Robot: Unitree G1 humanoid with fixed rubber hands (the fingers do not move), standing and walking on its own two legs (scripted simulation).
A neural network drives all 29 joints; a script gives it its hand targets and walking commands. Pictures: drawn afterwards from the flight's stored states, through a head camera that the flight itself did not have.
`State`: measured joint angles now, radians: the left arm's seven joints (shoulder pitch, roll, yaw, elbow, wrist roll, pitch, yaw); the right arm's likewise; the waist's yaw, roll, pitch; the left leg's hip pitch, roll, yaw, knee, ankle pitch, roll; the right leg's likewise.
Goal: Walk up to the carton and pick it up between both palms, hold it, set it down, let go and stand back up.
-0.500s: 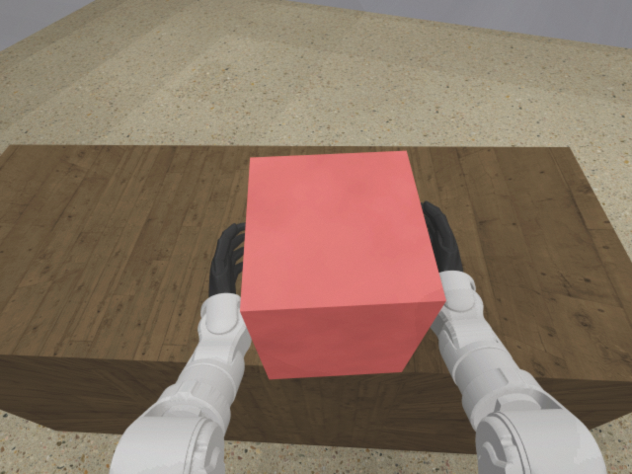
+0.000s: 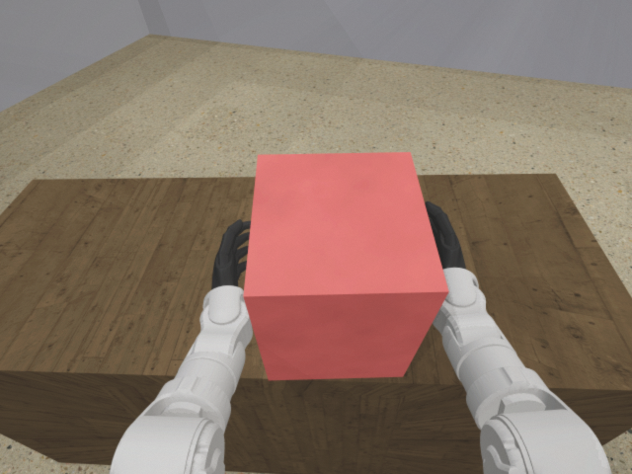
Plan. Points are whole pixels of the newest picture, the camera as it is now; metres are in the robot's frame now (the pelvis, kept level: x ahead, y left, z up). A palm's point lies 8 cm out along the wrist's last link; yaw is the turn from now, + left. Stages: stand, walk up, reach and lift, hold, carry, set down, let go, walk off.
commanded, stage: reach and lift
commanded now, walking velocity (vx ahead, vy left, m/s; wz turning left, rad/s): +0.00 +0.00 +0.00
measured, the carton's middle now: (335, 273) +0.40 +0.02 +0.05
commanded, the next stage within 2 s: none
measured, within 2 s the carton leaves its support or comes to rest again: neither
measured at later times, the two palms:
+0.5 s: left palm (202, 236) +0.37 +0.17 +0.16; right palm (452, 212) +0.40 -0.12 +0.17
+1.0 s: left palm (189, 220) +0.36 +0.18 +0.19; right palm (455, 207) +0.38 -0.11 +0.19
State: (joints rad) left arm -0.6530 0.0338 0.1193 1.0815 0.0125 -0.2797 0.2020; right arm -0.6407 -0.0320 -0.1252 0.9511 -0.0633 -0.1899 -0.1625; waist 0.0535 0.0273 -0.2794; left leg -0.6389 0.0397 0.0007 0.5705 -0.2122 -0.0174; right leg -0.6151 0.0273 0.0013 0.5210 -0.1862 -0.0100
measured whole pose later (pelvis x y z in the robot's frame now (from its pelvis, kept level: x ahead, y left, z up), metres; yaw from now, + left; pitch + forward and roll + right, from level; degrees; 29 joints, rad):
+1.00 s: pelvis +0.00 +0.00 +0.02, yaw +1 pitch -2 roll -1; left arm -0.66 0.04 0.24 0.57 0.10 0.46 0.10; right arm -0.71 -0.01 -0.09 0.74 0.05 0.30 -0.21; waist 0.02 0.02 -0.15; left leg -0.20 0.03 0.00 0.42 -0.19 -0.01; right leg -0.17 0.02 0.00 0.38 -0.17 -0.01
